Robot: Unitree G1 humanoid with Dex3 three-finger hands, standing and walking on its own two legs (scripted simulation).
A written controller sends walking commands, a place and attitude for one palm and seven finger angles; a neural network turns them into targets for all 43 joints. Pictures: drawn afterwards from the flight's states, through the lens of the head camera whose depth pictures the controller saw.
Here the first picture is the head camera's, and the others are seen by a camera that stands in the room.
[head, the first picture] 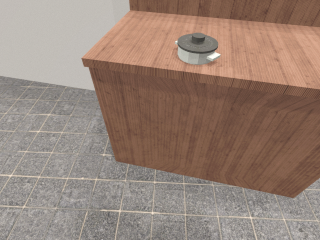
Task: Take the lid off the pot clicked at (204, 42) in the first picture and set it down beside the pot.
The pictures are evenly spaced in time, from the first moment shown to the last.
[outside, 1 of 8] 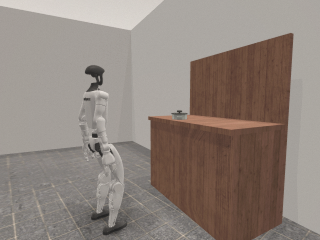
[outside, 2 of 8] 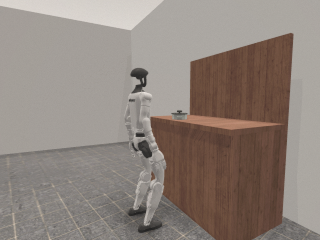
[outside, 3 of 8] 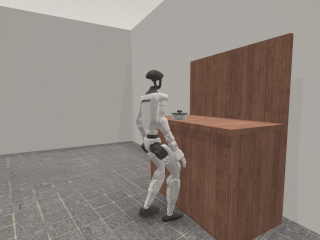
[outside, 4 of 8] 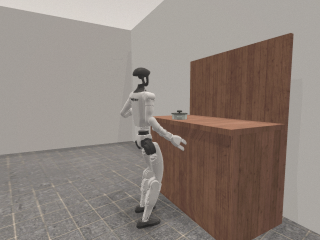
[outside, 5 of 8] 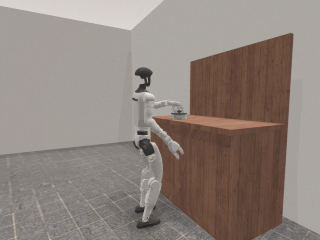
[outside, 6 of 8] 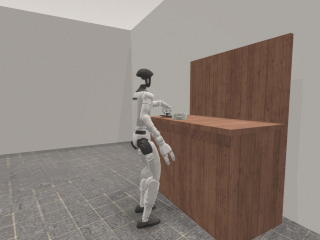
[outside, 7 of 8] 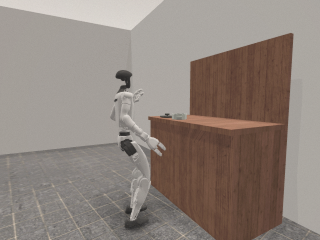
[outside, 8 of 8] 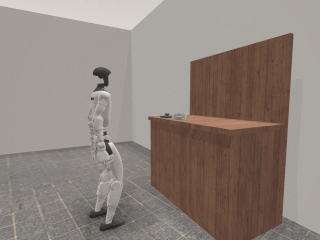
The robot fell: no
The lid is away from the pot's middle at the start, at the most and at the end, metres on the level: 0.00 0.25 0.23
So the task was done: yes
